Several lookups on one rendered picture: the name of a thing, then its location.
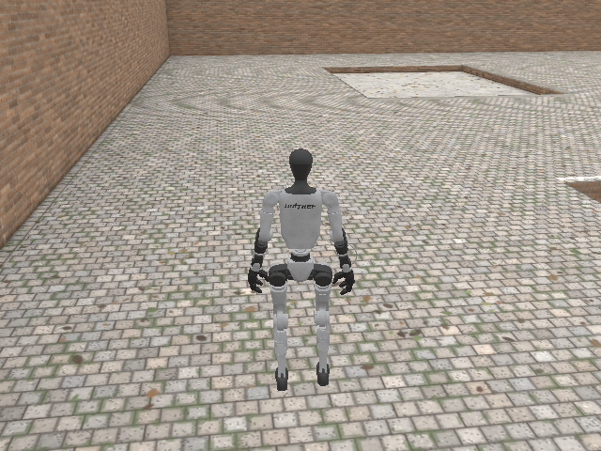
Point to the robot left forearm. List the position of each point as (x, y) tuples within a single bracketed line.
[(259, 253)]

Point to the right robot foot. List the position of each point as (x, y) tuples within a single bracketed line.
[(322, 378)]

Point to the left robot hand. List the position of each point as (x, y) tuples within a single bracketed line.
[(253, 280)]

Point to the robot right upper arm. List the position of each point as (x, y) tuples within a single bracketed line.
[(330, 199)]

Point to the right robot hand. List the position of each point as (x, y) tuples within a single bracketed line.
[(349, 281)]

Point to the robot left upper arm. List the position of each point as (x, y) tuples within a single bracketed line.
[(271, 199)]

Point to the robot right thigh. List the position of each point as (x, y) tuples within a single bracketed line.
[(322, 285)]

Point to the robot right forearm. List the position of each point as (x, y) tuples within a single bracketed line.
[(343, 253)]

